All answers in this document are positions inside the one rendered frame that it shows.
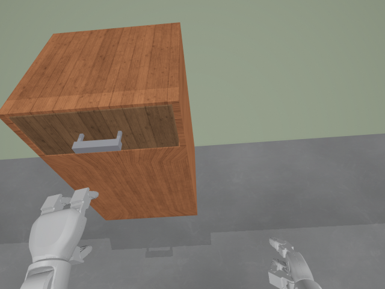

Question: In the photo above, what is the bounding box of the drawer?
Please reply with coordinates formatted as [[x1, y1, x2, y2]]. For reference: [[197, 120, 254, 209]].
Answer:
[[9, 104, 179, 155]]

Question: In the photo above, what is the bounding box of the robot left hand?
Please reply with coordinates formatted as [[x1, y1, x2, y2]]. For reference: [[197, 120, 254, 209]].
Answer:
[[29, 187, 99, 265]]

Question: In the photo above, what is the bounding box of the robot right hand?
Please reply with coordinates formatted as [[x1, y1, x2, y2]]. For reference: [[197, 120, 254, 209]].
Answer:
[[268, 237, 314, 289]]

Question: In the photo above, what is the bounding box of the cabinet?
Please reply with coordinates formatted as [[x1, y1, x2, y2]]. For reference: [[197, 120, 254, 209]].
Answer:
[[0, 22, 197, 220]]

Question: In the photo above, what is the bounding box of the handle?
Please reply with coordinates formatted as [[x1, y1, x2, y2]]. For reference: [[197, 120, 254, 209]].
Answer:
[[72, 131, 122, 154]]

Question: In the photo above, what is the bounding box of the left robot forearm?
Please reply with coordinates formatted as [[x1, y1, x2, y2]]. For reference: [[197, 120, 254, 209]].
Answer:
[[20, 258, 72, 289]]

